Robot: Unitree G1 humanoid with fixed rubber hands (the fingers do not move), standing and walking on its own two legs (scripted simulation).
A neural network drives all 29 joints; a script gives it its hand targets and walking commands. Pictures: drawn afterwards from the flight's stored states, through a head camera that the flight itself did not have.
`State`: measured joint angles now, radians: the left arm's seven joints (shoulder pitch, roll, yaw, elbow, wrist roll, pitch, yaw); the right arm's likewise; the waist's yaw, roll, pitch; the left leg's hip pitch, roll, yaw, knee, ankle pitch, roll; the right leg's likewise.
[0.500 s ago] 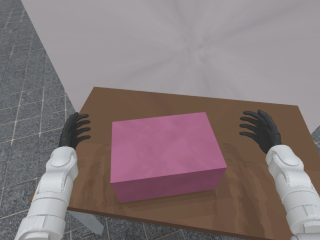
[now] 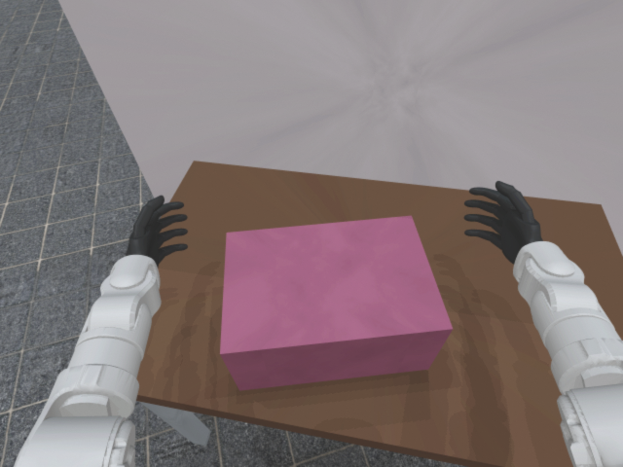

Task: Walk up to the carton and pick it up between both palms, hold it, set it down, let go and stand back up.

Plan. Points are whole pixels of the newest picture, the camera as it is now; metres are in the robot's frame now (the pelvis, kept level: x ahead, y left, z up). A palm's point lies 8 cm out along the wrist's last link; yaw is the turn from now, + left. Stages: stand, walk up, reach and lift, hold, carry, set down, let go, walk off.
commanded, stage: reach and lift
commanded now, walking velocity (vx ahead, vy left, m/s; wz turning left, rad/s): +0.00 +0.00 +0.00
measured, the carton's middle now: (327, 301) +0.38 +0.03 -0.07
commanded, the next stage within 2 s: none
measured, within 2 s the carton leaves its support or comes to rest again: neither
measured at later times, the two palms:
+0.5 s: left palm (178, 287) +0.35 +0.25 -0.01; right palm (499, 287) +0.40 -0.23 -0.02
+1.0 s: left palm (196, 295) +0.35 +0.22 -0.02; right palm (473, 283) +0.40 -0.19 -0.02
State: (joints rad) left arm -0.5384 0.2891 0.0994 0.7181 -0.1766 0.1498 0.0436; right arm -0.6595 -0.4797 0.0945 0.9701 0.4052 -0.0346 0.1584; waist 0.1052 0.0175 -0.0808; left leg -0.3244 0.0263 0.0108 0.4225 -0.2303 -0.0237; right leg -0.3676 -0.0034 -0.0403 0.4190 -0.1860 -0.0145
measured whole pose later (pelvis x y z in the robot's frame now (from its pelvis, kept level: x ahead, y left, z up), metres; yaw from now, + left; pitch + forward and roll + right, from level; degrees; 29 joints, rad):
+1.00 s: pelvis -0.03 +0.00 -0.04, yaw +0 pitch +25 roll -1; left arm -0.73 0.16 -0.06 1.30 -0.32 -0.45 0.07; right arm -0.79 -0.39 0.24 1.33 0.45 -0.38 0.12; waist 0.13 0.03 -0.28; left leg -0.87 0.03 0.00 0.74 -0.31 -0.02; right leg -0.89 0.00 -0.04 0.70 -0.24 -0.01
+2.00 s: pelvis -0.03 +0.00 -0.04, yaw +0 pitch +25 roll -1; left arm -0.73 0.12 0.01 1.37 -0.32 -0.50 0.10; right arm -0.80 -0.32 0.16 1.35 0.36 -0.42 0.07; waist 0.12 0.04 -0.29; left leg -0.87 0.03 0.00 0.75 -0.31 -0.02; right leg -0.89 0.00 -0.04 0.70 -0.24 -0.01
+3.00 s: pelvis -0.04 +0.00 -0.02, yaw +0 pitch +13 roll +0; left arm -0.61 0.15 0.00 1.24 -0.29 -0.43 0.14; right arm -0.74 -0.27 0.12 1.24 0.20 -0.31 0.01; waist 0.03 0.04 -0.21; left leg -0.57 0.03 0.00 0.58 -0.24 -0.02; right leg -0.60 0.00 -0.04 0.54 -0.17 -0.01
